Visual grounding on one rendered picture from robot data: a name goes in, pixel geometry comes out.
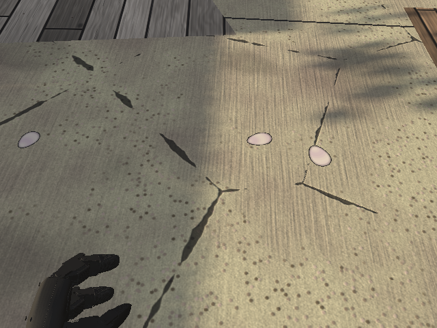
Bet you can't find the left robot hand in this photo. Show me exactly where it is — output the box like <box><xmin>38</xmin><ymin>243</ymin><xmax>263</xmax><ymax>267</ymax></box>
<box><xmin>25</xmin><ymin>253</ymin><xmax>132</xmax><ymax>328</ymax></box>

